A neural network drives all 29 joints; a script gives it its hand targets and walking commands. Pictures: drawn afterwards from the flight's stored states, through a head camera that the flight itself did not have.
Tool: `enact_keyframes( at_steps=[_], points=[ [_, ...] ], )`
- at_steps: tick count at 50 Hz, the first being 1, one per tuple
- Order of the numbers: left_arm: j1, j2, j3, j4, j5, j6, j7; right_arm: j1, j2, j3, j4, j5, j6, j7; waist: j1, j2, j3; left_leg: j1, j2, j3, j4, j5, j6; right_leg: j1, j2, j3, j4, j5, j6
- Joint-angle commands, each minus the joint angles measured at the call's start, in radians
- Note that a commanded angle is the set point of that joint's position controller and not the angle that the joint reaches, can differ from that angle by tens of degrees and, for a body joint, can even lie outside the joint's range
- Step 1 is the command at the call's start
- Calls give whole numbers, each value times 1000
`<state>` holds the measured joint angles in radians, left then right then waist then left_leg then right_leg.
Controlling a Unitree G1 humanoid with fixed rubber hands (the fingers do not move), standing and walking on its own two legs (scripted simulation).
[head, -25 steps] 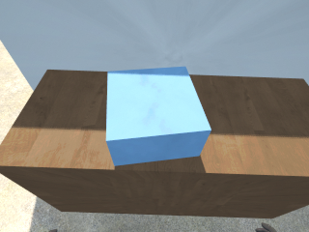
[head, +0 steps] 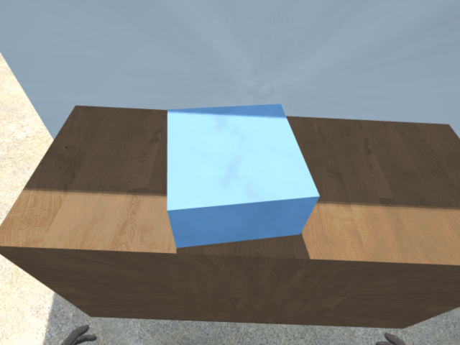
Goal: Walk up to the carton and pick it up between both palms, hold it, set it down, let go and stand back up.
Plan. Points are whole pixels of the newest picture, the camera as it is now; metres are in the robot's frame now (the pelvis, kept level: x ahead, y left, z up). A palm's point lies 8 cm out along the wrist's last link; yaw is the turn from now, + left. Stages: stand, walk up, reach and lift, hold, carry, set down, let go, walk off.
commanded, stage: stand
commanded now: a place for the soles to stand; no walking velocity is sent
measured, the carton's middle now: (232, 170) +0.50 +0.00 -0.04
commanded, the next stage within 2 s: reach and lift in 0.26 s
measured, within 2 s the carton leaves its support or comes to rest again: neither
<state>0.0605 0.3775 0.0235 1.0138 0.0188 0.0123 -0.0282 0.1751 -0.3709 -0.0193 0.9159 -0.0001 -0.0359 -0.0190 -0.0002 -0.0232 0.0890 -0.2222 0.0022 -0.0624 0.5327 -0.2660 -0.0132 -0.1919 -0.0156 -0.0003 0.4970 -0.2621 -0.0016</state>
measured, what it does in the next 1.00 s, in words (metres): stands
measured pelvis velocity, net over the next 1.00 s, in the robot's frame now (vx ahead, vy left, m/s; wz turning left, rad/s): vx -0.01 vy -0.01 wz -0.02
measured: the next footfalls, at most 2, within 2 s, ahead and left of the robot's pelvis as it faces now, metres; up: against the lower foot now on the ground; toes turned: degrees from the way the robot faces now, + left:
none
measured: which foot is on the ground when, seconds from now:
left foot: down 0.00-1.00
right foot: down 0.00-1.00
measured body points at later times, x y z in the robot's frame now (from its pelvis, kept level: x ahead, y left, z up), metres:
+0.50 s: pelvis -0.01 -0.02 -0.01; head +0.03 -0.01 +0.44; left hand +0.19 +0.27 -0.09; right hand +0.14 -0.32 -0.11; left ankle +0.02 +0.13 -0.74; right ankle +0.01 -0.14 -0.74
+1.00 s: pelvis -0.01 -0.01 +0.00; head +0.00 +0.01 +0.45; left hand +0.16 +0.27 -0.06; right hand +0.14 -0.29 -0.07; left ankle +0.02 +0.13 -0.74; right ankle +0.01 -0.14 -0.74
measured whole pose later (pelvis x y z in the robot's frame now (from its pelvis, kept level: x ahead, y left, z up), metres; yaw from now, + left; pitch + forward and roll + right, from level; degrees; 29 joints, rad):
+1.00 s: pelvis -0.01 -0.01 +0.00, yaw -1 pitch -5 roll -1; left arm 0.24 0.36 0.07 0.31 -0.04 0.30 0.07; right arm 0.17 -0.27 -0.12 0.73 -0.05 -0.16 0.12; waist 0.00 -0.04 0.11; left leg -0.16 0.04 -0.05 0.47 -0.23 -0.04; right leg -0.13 0.01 0.01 0.43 -0.21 0.00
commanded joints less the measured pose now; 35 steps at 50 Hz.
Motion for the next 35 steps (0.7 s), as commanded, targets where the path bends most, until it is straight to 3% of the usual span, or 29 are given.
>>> enact_keyframes(
  at_steps=[1, 3, 5, 9, 10, 12, 13, 14, 15, 16, 17, 19, 21, 22, 23, 25, 26, 30, 31, 32, 33, 35],
  points=[
    [-41, 195, 35, -34, -16, -23, 15, -81, -210, -27, 24, -21, -16, 2, 19, 65, -188, 60, 106, -83, -159, 248, 44, 94, -100, 71, -108, 120, -25],
    [-36, 200, 35, -38, -20, -32, 19, -82, -199, -27, 14, -11, -12, 0, 13, 40, -163, 67, 97, -77, -137, 288, 45, 98, -110, 77, -125, 201, -30],
    [-80, 199, 38, -39, -19, -30, 17, -59, -203, -26, 29, -12, -12, 4, 2, 21, -195, 64, 88, -73, -151, 286, 45, 110, -103, 73, -106, 203, -31],
    [-50, 195, 30, -14, -23, -23, 15, -83, -185, -24, 27, -9, -8, 1, 17, 60, -131, 11, 106, -98, -191, 213, 45, 102, -88, 53, -108, 112, -20],
    [-41, 191, 37, -20, -15, -26, 17, -91, -187, -22, 26, -13, -9, 3, 7, 61, -168, 27, 103, -82, -195, 213, 38, 108, -90, 55, -109, 89, -23],
    [-37, 185, 32, -21, -18, -27, 17, -98, -198, -23, 18, -17, -12, 1, 21, 86, -157, 47, 101, -72, -188, 227, 39, 112, -101, 77, -123, 146, -26],
    [-50, 190, 35, -13, -13, -27, 16, -93, -195, -19, 25, -13, -11, 2, 11, 36, -147, 26, 103, -102, -211, 172, 39, 103, -98, 75, -122, 121, -26],
    [-333, 147, 60, -364, -21, 157, 65, -358, -85, -205, 62, -124, -167, 43, -61, 60, -47, -77, 17, 134, -25, -87, -56, -145, 19, -87, 26, -86, -49],
    [-304, 117, 55, -468, -11, 256, 84, -321, -137, -216, 60, -165, -167, 74, -70, 65, -45, -118, 32, 141, -25, -167, -44, -144, 23, -91, 81, -136, -51],
    [-285, 101, 59, -511, 2, 291, 87, -288, -131, -200, 29, -158, -157, 89, -73, 104, -66, -158, 38, 157, -40, -193, -29, -72, 15, -97, 99, -128, -47],
    [-228, 107, 50, -503, 1, 342, 82, -270, -142, -216, 20, -158, -145, 94, -75, 13, -58, -120, 29, 150, -19, -144, -21, -95, 7, -104, 102, -102, -50],
    [-168, 105, 47, -549, 6, 385, 67, -223, -156, -207, 27, -131, -140, 93, -58, -23, -100, -60, 25, 158, 16, -52, -19, -98, 5, -95, 77, -37, -49],
    [-115, 97, 82, -605, 5, 413, 49, -180, -144, -197, -45, -81, -134, 86, -44, -13, -194, 36, 9, 147, 13, 63, -15, -36, 8, -86, 39, 96, -46],
    [-51, 95, 87, -623, 10, 418, 47, -153, -171, -191, -81, -62, -143, 83, -17, -19, -224, 66, 5, 147, 20, 133, -18, -29, 23, -89, 37, 162, -43],
    [-27, 96, 93, -637, 21, 425, 39, -123, -162, -190, -87, -49, -143, 77, -23, -11, -222, 75, -4, 135, 37, 198, -22, -10, 30, -89, 29, 254, -39],
    [30, 94, 117, -637, 27, 418, 15, -94, -161, -171, -127, -36, -154, 62, -1, -76, -239, 96, -22, 164, 17, 253, -16, 55, 38, -84, -4, 364, -6],
    [60, 95, 136, -634, 50, 414, 11, -70, -164, -162, -138, -16, -159, 61, 14, -43, -255, 115, -37, 162, -9, 288, -19, 118, 39, -69, -10, 438, 0],
    [75, 124, 203, -660, 47, 370, 17, -65, -127, -115, -253, 14, -189, 43, 57, -131, -220, -5, -46, 162, -31, 218, -5, 208, 11, -4, -34, 490, 41],
    [53, 122, 204, -638, 57, 366, 14, -67, -108, -90, -241, 20, -180, 44, 58, -103, -159, -24, -53, 172, -68, 158, -6, 191, 5, 18, -60, 417, 55],
    [42, 122, 192, -675, 39, 351, 28, -66, -121, -115, -249, 7, -179, 49, 52, -107, -165, -26, -37, 158, -88, 139, -11, 193, 12, 6, -67, 321, 39],
    [62, 120, 189, -672, 32, 353, 29, -50, -94, -110, -255, 13, -176, 47, 45, -111, -146, -8, -44, 154, -97, 150, -4, 196, 12, 2, -79, 342, 38],
    [26, 96, 194, -747, 29, 320, 49, -57, -90, -101, -277, 21, -179, 66, 52, -51, -124, -3, -34, 165, -118, 113, -17, 135, 5, 0, -95, 243, 31]
  ],
)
